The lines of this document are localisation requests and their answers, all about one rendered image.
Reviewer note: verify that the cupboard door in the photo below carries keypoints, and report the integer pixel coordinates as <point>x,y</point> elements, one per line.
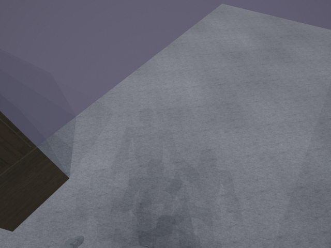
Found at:
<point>12,147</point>

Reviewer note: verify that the robot left hand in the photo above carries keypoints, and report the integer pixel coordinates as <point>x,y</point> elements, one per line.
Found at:
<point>73,242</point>

